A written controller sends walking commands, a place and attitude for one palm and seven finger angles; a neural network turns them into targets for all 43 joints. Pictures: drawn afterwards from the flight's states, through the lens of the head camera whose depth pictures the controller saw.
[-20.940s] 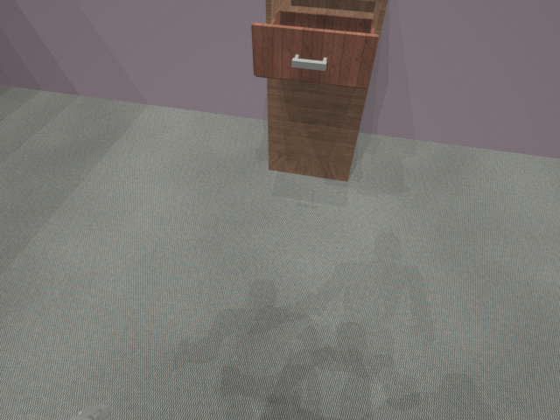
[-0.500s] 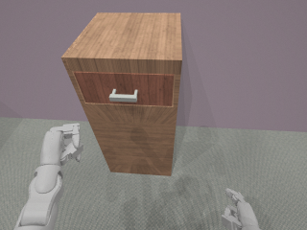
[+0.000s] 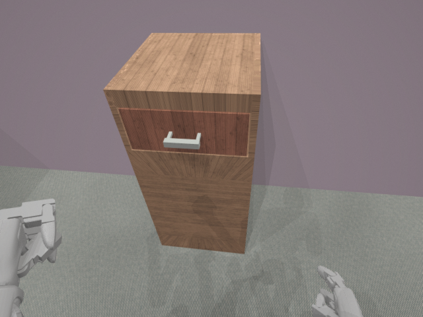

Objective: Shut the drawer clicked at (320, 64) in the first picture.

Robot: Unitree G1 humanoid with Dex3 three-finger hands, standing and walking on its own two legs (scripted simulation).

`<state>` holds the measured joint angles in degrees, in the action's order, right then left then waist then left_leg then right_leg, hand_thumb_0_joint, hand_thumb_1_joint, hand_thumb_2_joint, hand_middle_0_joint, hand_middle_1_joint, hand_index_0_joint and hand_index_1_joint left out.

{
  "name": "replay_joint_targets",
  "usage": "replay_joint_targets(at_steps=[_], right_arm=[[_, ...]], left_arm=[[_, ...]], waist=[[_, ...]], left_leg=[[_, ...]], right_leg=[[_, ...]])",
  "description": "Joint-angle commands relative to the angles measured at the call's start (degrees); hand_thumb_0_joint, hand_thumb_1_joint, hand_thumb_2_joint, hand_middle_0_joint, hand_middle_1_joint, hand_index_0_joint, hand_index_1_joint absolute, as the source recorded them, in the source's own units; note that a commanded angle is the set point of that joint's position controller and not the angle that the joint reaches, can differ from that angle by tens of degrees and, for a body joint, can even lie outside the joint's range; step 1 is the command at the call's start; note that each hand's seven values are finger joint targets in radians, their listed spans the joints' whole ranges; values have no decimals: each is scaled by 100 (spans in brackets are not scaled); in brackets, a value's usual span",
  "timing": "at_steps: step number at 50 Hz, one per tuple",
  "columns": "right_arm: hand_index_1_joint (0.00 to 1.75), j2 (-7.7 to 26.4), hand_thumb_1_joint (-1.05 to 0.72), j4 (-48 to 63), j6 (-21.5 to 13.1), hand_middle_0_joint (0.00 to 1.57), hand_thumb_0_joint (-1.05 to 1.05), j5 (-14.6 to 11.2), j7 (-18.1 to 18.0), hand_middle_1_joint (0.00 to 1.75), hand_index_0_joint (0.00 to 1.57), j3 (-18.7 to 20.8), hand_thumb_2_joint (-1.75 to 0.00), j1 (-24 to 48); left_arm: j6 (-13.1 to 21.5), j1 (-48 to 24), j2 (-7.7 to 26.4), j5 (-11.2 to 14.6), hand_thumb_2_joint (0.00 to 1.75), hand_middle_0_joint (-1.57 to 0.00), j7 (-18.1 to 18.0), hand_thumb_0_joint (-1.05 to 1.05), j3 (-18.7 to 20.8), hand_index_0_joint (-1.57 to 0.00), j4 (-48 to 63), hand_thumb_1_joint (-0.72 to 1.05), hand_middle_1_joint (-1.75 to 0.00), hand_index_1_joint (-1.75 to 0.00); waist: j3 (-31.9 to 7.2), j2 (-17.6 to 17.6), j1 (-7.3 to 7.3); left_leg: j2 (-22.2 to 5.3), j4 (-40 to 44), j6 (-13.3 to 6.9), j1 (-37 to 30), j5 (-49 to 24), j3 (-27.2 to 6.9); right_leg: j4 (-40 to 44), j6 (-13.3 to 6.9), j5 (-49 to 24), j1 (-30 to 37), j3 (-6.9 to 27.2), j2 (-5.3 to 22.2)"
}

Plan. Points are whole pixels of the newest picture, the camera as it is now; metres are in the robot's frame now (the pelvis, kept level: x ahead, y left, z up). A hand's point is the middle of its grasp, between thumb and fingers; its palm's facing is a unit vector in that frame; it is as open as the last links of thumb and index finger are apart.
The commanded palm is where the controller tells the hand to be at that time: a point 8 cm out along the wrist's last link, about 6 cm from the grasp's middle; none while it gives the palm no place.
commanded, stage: draw the hand back to the body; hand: left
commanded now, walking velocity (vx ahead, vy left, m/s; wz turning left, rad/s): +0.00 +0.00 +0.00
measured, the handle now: (183, 139) +0.59 +0.17 -0.01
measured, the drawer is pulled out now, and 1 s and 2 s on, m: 0.00 0.00 0.00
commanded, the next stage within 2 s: step back with the hand held close in 0.10 s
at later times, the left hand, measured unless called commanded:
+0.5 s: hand (61, 240) +0.18 +0.25 +0.14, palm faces +0.27 -0.84 -0.48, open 3.2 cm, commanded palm +0.12 +0.29 +0.17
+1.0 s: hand (4, 293) +0.10 +0.27 +0.15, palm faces +0.35 -0.82 -0.46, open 3.2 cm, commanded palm +0.04 +0.32 +0.17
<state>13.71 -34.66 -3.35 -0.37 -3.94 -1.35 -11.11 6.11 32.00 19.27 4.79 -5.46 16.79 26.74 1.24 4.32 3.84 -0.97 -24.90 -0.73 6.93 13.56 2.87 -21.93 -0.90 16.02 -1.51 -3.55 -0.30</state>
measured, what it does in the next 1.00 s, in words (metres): shifts its weight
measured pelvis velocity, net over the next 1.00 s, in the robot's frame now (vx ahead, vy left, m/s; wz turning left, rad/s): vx -0.09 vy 0.03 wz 0.02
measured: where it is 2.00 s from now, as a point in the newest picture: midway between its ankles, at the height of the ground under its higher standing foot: outside the picture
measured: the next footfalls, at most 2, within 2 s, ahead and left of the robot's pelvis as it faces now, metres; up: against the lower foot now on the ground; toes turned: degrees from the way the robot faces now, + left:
right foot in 1.14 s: -0.07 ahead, -0.10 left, +0.00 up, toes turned +7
right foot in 1.68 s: -0.21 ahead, -0.09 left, +0.00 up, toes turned -2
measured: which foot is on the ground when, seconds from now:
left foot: down 0.00-1.00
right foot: down 0.00-1.00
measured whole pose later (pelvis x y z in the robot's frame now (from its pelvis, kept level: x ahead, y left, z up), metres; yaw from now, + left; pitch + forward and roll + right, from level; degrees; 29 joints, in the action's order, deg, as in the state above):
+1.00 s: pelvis -0.09 +0.03 -0.01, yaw +1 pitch +0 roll -3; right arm 12.4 -31.5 -2.3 0.4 -4.6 -0.3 -11.1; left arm 14.2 36.7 22.1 2.2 -8.0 20.9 34.8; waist 3.4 1.7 0.5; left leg -0.6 -32.7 -3.4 24.4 9.0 1.7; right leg -28.5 0.9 11.3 -17.8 -4.1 -0.1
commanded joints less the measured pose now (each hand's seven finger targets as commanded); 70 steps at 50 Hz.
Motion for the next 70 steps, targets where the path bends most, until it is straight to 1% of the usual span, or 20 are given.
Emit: replay_joint_targets(at_steps=[1, 11, 12, 13, 14, 16, 21, 25, 30, 33, 38, 45, 49, 53, 57, 61, 63, 66, 68, 70], right_arm=[[30, 564, -90, 907, -408, 20, 0, -14, -86, 30, 20, 223, -90, 784], [30, 516, -90, 896, -513, 20, 0, 25, -114, 30, 20, 176, -90, 839], [30, 663, -90, 1112, -356, 20, 0, 9, -52, 30, 20, 205, -90, 784], [30, 561, -90, 1021, -295, 20, 0, 20, -68, 30, 20, 185, -90, 767], [30, 542, -90, 931, -208, 20, 0, 54, -55, 30, 20, 223, -90, 726], [30, 601, -90, 1039, -46, 20, 0, 51, 18, 30, 20, 293, -90, 691], [30, 611, -90, 1252, 198, 20, 0, 27, -7, 30, 20, 388, -90, 702], [30, 580, -90, 1371, 277, 20, 0, -13, -68, 30, 20, 411, -90, 695], [30, 621, -90, 1391, 230, 20, 0, -21, -103, 30, 20, 446, -90, 621], [30, 697, -90, 1399, 125, 20, 0, -1, -117, 30, 20, 471, -90, 630], [30, 713, -90, 1399, -15, 20, 0, -25, -114, 30, 20, 487, -90, 622], [30, 682, -90, 1250, -189, 20, 0, 43, -110, 30, 20, 472, -90, 441], [30, 663, -90, 1170, -262, 20, 0, 70, -159, 30, 20, 447, -90, 502], [30, 732, -90, 1234, -352, 20, 0, 67, -178, 30, 20, 464, -90, 639], [30, 706, -90, 1208, -406, 20, 0, 92, -108, 30, 20, 516, -90, 648], [30, 564, -90, 1022, -398, 20, 0, 32, -4, 30, 20, 514, -90, 493], [30, 548, -90, 935, -341, 20, 0, -14, -3, 30, 20, 577, -90, 433], [30, 446, -90, 893, -212, 20, 0, 28, -36, 30, 20, 554, -90, 537], [30, 484, -90, 882, -163, 20, 0, 55, -84, 30, 20, 557, -90, 597], [30, 567, -90, 971, -191, 20, 0, 36, -129, 30, 20, 530, -90, 667]], left_arm=[[293, -690, 773, -15, 90, -140, -106, 0, 408, -140, 951, 90, -160, -160], [286, -619, 880, -20, 90, -140, -134, 0, 540, -140, 1170, 90, -160, -160], [568, -1500, 1790, -72, 90, -140, -169, 0, 1413, -140, 1821, 90, -160, -160], [682, -1476, 1779, -88, 90, -140, -159, 0, 1441, -140, 1561, 90, -160, -160], [631, -526, 1173, -96, 90, -140, -100, 0, 1042, -140, 873, 90, -160, -160], [594, 19, 775, -100, 90, -140, -12, 0, 655, -140, 802, 90, -160, -160], [646, 451, 1092, -94, 90, -140, -59, 0, 919, -140, 1366, 90, -160, -160], [654, 616, 1309, -63, 90, -140, -147, 0, 1126, -140, 1708, 90, -160, -160], [696, 647, 1299, -70, 90, -140, -214, 0, 1116, -140, 1825, 90, -160, -160], [778, 626, 1311, -100, 90, -140, -233, 0, 1159, -140, 1903, 90, -160, -160], [897, 577, 1232, -169, 90, -140, -262, 0, 1200, -140, 1747, 90, -160, -160], [1091, 356, 1199, -210, 90, -140, -350, 0, 1080, -140, 1943, 90, -160, -160], [1161, 349, 1245, -220, 90, -140, -420, 0, 1131, -140, 1929, 90, -160, -160], [1226, 377, 1284, -325, 90, -140, -378, 0, 1311, -140, 1937, 90, -160, -160], [1279, 565, 1311, -319, 90, -140, -279, 0, 1453, -140, 1831, 90, -160, -160], [1403, 489, 1298, -150, 90, -140, -227, 0, 1258, -140, 2062, 90, -160, -160], [1386, 417, 1425, -120, 90, -140, -276, 0, 1255, -140, 2069, 90, -160, -160], [1341, 316, 1509, -146, 90, -140, -355, 0, 1253, -140, 1928, 90, -160, -160], [1344, 178, 1565, -168, 90, -140, -371, 0, 1293, -140, 1944, 90, -160, -160], [1420, 240, 1552, -156, 90, -140, -323, 0, 1288, -140, 1940, 90, -160, -160]], waist=[[-49, -339, -125], [-271, -161, -9], [194, -215, -246], [246, -243, -270], [259, -487, -293], [-129, -379, -318], [-983, -353, -294], [-1208, -206, -275], [-1025, 45, -293], [-884, 252, -296], [-542, 15, -367], [-371, -285, -466], [-382, -62, -469], [-529, 848, -373], [-476, 531, -341], [-1097, -339, -442], [-1322, -919, -489], [-842, -918, -562], [-730, -522, -595], [-642, 30, -535]], left_leg=[[16, 280, -194, -447, -763, -212], [21, 282, -156, -474, -1040, -242], [-82, 107, -271, 38, -690, -362], [-45, 21, -240, 108, -542, -410], [-82, -32, -237, 80, -731, -403], [-175, 20, -242, 15, -1192, -346], [-297, 46, -274, -96, -2349, -366], [-353, -1, -263, 72, -2637, -427], [-450, 178, -282, 551, -1955, -577], [-545, 480, -354, 1136, -993, -774], [-587, 728, -454, 2308, 1105, -961], [-306, 30, -256, 1642, 1355, -848], [-471, 374, -283, 1601, 1396, -1079], [-1085, 1515, -606, 3036, 2337, -1826], [-1135, 1279, -744, 3551, 2325, -1767], [-348, -71, -222, 1214, -3, -735], [-65, -887, -76, 365, -84, -416], [85, -1478, 38, 282, 27, -421], [-14, -1058, 19, 282, -417, -540], [-443, -129, -141, 415, -329, -1055]], right_leg=[[522, 18, -871, -853, 233, 54], [414, -26, -1209, -586, 246, 55], [718, 9, -1463, -1067, 807, 352], [793, -45, -1502, -1110, 855, 496], [716, -20, -1568, -1209, 750, 519], [489, 80, -1704, -1062, 559, 487], [-13, 174, -2342, -666, 372, 357], [-299, 183, -2526, -570, 365, 320], [-438, 193, -1785, -668, 368, 221], [-602, 185, -1282, -510, 385, 126], [-694, 147, -631, -243, 589, 146], [220, -46, 1031, -1582, 891, 438], [39, 37, 933, -1577, 662, 233], [-1578, 180, -218, -26, 419, -348], [-1653, 152, -161, 264, 695, -393], [-355, 60, -1423, -1255, 1304, 186], [189, 9, -1356, -2006, 1586, 625], [529, -381, -852, -2785, 1779, 1050], [238, -300, -1156, -2730, 1499, 811], [-174, -10, -400, -2531, 932, 107]])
